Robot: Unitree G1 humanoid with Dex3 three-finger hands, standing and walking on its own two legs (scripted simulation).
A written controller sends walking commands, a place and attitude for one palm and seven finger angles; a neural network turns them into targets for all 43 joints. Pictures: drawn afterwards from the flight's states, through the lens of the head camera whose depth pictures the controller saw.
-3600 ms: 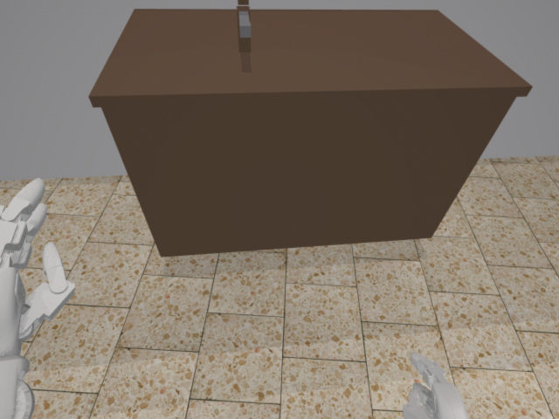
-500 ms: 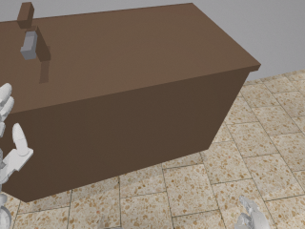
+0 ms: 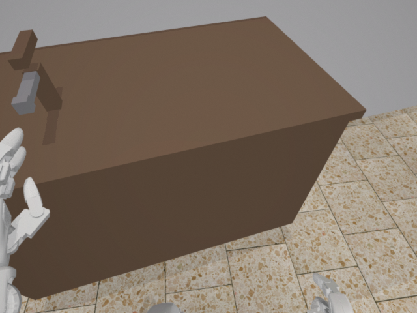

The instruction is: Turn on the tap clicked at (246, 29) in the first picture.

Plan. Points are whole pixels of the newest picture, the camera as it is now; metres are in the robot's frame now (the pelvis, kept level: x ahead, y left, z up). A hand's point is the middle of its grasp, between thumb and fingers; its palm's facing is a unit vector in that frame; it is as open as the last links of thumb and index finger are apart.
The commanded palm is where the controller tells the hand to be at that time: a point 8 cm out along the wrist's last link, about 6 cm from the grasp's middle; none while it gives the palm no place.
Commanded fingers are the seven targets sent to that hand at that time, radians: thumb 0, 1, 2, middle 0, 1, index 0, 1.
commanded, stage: come to a stop and stand still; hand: left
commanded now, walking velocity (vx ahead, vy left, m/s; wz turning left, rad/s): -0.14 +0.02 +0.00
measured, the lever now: (23, 104) +0.46 +0.41 +0.15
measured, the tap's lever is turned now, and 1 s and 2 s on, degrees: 0 0 0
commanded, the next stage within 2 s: none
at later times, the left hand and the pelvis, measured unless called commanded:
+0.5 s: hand (0, 176) +0.24 +0.28 +0.21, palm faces +0.50 -0.74 -0.46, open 7.4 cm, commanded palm +0.15 +0.27 +0.18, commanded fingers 0.00 0.90 0.90 -0.20 -0.30 -0.20 -0.30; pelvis -0.02 +0.00 +0.00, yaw -2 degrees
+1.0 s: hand out of the picture +0.18 +0.29 +0.18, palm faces +0.36 -0.87 -0.34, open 7.4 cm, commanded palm +0.12 +0.32 +0.18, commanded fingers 0.00 0.90 0.90 -0.20 -0.30 -0.20 -0.30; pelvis -0.05 +0.05 +0.00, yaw -3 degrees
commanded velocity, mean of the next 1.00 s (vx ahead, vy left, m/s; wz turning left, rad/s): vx -0.03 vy -0.02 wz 0.00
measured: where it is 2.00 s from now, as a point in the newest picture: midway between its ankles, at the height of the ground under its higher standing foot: outside the picture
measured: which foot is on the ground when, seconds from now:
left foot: up 0.00-0.08, down 0.10-1.00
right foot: down 0.00-1.00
